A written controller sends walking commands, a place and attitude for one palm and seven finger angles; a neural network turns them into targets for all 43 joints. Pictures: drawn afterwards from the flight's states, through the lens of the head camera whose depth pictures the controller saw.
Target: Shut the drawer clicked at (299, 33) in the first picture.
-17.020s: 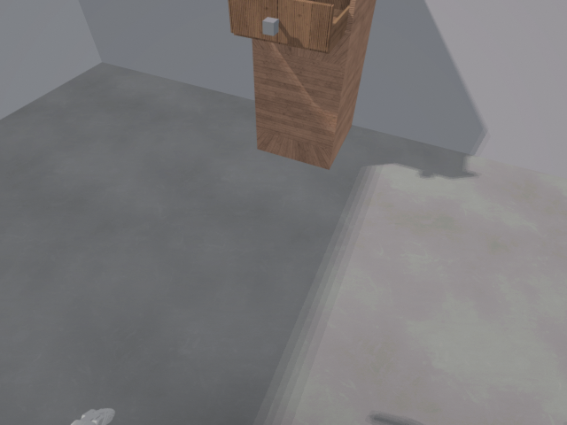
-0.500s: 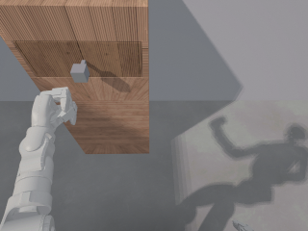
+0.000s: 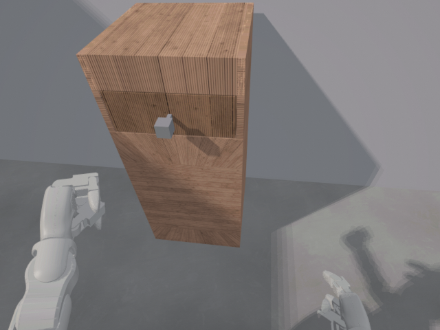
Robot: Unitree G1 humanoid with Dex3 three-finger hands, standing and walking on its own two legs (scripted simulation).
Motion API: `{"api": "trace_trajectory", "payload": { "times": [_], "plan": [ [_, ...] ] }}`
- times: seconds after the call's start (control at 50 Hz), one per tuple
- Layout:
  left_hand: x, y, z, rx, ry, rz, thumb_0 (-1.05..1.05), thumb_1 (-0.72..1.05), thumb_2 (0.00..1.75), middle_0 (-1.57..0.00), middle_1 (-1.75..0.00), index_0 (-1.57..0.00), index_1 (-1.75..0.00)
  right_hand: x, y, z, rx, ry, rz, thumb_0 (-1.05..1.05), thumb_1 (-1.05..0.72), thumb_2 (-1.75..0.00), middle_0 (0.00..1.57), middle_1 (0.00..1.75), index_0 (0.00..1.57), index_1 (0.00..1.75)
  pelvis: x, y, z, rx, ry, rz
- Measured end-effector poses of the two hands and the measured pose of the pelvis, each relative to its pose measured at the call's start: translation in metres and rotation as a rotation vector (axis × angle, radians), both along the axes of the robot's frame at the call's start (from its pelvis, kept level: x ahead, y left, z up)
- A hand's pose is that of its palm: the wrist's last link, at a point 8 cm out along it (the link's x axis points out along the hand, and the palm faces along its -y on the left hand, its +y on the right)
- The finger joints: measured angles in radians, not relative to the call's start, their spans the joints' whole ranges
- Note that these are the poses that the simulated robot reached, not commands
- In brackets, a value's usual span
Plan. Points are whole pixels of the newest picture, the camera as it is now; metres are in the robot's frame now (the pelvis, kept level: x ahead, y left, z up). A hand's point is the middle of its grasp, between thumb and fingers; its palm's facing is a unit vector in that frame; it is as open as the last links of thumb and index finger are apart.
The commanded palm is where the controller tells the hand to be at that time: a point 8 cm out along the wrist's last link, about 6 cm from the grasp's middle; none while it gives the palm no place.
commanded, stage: draw the hand back to the body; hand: left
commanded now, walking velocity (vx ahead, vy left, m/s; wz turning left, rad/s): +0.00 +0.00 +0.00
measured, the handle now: (166, 123) +0.63 +0.23 +0.02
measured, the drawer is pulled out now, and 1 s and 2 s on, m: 0.00 0.00 0.00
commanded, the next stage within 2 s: step back with the hand held close in 0.48 s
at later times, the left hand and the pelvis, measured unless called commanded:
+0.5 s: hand (48, 260) +0.16 +0.24 +0.16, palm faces +0.44 -0.80 -0.41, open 3.3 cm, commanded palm +0.11 +0.28 +0.17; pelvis -0.01 -0.01 +0.00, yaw +0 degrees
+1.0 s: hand (33, 266) +0.16 +0.26 +0.15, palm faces +0.33 -0.79 -0.52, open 3.2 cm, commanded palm +0.09 +0.30 +0.17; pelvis -0.04 +0.02 +0.00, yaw +0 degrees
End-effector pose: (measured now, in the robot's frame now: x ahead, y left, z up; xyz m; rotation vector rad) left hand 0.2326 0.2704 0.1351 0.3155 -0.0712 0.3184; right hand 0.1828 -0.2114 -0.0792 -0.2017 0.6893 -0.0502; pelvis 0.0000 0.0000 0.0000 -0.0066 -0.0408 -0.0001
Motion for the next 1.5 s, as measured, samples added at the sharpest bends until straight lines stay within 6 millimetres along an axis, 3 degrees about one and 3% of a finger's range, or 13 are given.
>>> {"api": "trace_trajectory", "payload": {
  "times": [0.3,0.4,0.58,0.68,0.88,1.02,1.22,1.38,1.5],
  "plan": [
    [-0.092,0.001,0.037,0.147,-0.055,0.066,0.01,0.89,0.90,-1.40,-1.60,-1.41,-1.60,-0.019,-0.010,-0.003,-0.003,-0.011,-0.002,0.02,-0.91,-0.90,0.20,0.30,0.20,0.30,-0.006,-0.005,0.002,-0.005,-0.044,-0.004],
    [-0.113,0.002,0.045,0.186,-0.069,0.091,0.01,0.89,0.90,-1.40,-1.60,-1.41,-1.60,-0.020,-0.013,-0.001,-0.015,-0.039,-0.003,0.02,-0.91,-0.90,0.20,0.30,0.20,0.30,-0.009,-0.006,0.001,-0.008,-0.052,0.002],
    [-0.111,0.004,0.036,0.151,-0.072,0.102,0.01,0.89,0.90,-1.40,-1.60,-1.41,-1.60,-0.021,-0.009,0.002,-0.020,-0.062,0.003,0.02,-0.91,-0.90,0.20,0.30,0.20,0.30,-0.015,-0.005,0.001,-0.006,-0.060,0.003],
    [-0.106,0.006,0.041,0.178,-0.092,0.074,0.01,0.89,0.90,-1.40,-1.60,-1.41,-1.60,-0.024,-0.007,0.004,-0.016,-0.051,-0.007,0.02,-0.91,-0.90,0.20,0.30,0.20,0.30,-0.015,-0.003,0.001,-0.012,-0.029,0.004],
    [-0.104,0.019,0.038,0.242,-0.030,0.007,0.01,0.89,0.90,-1.40,-1.60,-1.41,-1.60,-0.046,-0.014,-0.006,-0.056,0.069,-0.093,0.01,-0.91,-0.90,0.20,0.30,0.20,0.30,-0.024,0.013,0.000,-0.003,0.058,0.006],
    [-0.117,0.028,0.039,0.278,-0.023,-0.001,0.01,0.89,0.90,-1.40,-1.60,-1.41,-1.60,-0.055,-0.006,-0.007,-0.056,0.068,-0.110,0.02,-0.91,-0.90,0.20,0.30,0.20,0.30,-0.038,0.020,-0.004,0.010,0.062,0.000],
    [-0.147,0.021,0.040,0.290,-0.097,-0.002,0.01,0.89,0.90,-1.40,-1.60,-1.41,-1.60,-0.070,0.001,-0.002,-0.044,-0.004,-0.074,0.01,-0.91,-0.90,0.20,0.30,0.20,0.30,-0.066,0.017,-0.012,0.004,0.061,0.002],
    [-0.165,0.027,0.037,0.255,-0.180,-0.008,0.01,0.89,0.90,-1.40,-1.60,-1.41,-1.60,-0.105,-0.007,-0.006,-0.112,0.036,-0.105,0.01,-0.91,-0.90,0.20,0.30,0.20,0.30,-0.086,0.023,-0.017,-0.017,0.060,0.002],
    [-0.174,0.036,0.043,0.306,-0.173,0.004,0.01,0.89,0.90,-1.40,-1.60,-1.41,-1.60,-0.130,-0.003,-0.002,-0.119,0.066,-0.112,0.01,-0.91,-0.90,0.20,0.30,0.20,0.30,-0.091,0.022,-0.010,-0.038,0.078,0.049]
  ]
}}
